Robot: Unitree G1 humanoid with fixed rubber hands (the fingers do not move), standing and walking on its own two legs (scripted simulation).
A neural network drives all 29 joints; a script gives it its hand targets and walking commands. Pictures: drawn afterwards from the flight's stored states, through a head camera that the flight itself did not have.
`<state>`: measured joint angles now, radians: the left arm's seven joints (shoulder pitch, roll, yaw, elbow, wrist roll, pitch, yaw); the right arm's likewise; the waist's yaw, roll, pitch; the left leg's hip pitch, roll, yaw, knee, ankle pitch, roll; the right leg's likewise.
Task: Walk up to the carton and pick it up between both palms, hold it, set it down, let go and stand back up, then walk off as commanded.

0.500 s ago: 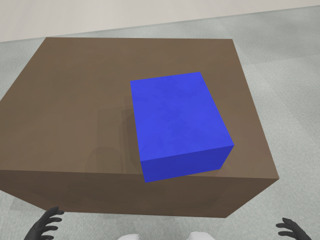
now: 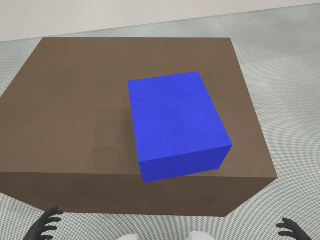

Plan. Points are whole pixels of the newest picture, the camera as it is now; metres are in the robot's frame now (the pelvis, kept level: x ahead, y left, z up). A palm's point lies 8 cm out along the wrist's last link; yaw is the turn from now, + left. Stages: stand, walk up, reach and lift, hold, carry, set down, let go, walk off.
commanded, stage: walk up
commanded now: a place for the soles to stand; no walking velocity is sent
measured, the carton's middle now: (172, 124) +0.44 -0.01 -0.04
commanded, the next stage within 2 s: none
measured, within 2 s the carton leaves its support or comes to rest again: neither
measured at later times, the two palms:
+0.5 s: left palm (33, 237) +0.13 +0.32 -0.06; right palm out of the picture +0.10 -0.32 -0.08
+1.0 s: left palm (34, 234) +0.13 +0.32 -0.06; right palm out of the picture +0.09 -0.32 -0.08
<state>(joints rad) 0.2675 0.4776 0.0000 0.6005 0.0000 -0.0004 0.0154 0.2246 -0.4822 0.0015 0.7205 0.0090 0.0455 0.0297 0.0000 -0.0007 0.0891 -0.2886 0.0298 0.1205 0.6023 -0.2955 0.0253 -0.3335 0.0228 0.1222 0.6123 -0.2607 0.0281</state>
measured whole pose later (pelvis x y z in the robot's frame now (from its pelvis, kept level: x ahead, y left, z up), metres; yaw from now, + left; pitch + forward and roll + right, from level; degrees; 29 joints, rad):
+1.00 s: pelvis +0.00 +0.01 +0.00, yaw -2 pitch -1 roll +1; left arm 0.27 0.48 0.00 0.60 0.00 0.00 0.02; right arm 0.22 -0.48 0.00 0.72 0.01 0.05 0.03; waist 0.00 0.00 0.09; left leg -0.28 0.04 0.16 0.60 -0.31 0.03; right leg -0.34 0.03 0.16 0.61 -0.26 0.03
